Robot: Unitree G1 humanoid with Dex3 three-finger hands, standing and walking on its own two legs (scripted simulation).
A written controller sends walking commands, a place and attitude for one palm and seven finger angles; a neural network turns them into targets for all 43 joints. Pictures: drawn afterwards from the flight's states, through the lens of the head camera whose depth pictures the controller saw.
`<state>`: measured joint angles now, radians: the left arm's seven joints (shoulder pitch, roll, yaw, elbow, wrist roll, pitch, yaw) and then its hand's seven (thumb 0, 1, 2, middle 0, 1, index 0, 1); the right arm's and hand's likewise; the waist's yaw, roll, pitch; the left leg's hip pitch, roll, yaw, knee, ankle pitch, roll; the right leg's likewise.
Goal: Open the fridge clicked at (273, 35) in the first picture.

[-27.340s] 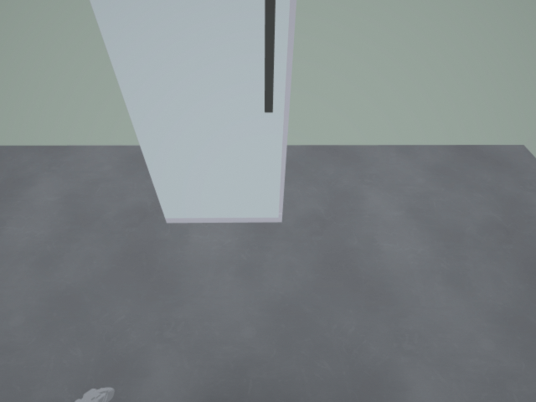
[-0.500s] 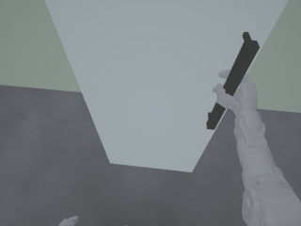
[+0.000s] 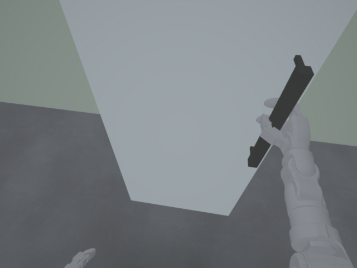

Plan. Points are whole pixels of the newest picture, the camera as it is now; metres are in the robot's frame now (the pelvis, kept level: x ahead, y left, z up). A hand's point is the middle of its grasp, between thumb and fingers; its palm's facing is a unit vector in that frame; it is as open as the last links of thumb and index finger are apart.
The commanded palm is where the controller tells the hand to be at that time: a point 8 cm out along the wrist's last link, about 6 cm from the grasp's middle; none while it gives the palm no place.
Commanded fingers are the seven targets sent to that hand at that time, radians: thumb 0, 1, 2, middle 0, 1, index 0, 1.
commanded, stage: pull the door a little, standing still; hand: right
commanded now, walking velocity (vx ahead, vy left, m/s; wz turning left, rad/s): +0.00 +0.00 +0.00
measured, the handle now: (271, 121) +0.46 -0.16 +0.09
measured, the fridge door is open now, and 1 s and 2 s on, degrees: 1 24 51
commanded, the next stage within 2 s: walk backward, drawing the door open in 0.32 s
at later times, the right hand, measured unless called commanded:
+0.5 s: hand (265, 157) +0.34 -0.12 +0.11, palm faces -0.01 +1.00 -0.06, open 6.2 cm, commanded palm +0.30 -0.17 +0.12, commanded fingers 0.00 -0.90 -0.90 0.45 1.40 0.45 1.40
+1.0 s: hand (245, 208) +0.23 -0.08 +0.11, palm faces +0.03 +0.99 -0.12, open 6.5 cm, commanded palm +0.19 -0.13 +0.12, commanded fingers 0.00 -0.90 -0.90 0.45 1.40 0.45 1.40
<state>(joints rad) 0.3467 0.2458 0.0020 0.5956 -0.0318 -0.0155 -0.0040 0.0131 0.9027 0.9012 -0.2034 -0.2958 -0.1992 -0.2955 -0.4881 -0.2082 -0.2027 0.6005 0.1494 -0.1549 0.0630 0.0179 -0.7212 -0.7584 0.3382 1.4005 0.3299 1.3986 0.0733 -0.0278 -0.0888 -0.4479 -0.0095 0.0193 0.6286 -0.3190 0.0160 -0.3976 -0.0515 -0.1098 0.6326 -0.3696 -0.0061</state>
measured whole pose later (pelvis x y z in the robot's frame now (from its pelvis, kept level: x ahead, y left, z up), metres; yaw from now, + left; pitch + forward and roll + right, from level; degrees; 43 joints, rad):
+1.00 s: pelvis -0.06 +0.03 +0.01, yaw -4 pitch +0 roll -1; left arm 0.18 0.17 -0.05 0.54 0.01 0.10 0.08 0.01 0.90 0.90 -0.21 -0.30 -0.20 -0.30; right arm 0.07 -0.13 0.10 -0.07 0.04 -0.05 -0.11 -0.02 -0.61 -0.67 0.38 1.36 0.34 1.39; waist 0.05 -0.03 0.01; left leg -0.32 0.01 0.08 0.49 -0.18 0.04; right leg -0.27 -0.03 -0.04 0.45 -0.19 0.02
